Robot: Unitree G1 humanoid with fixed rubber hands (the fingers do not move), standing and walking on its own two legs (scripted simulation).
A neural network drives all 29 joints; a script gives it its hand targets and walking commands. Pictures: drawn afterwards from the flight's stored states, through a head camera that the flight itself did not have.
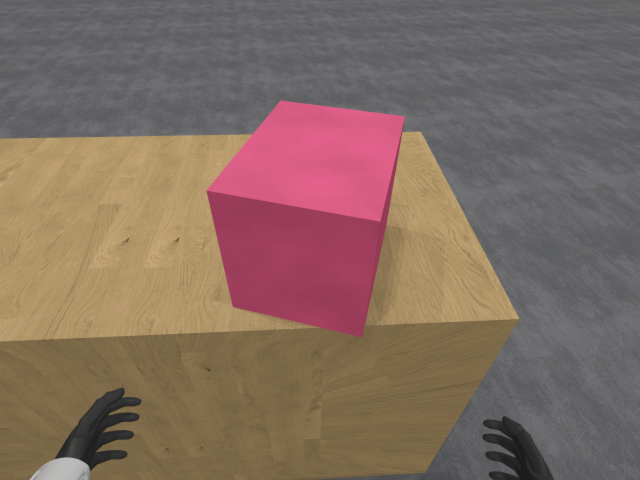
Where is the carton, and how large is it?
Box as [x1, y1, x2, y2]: [206, 101, 404, 336]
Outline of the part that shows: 280,101 206,190 232,305 235,307 361,336 386,223 404,116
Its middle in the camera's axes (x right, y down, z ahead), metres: +0.00 -0.04 +0.61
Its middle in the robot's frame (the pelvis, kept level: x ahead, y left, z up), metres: +0.50 +0.02 +0.09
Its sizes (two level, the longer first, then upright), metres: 0.268 0.209 0.227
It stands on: a pedestal, 0.75 m high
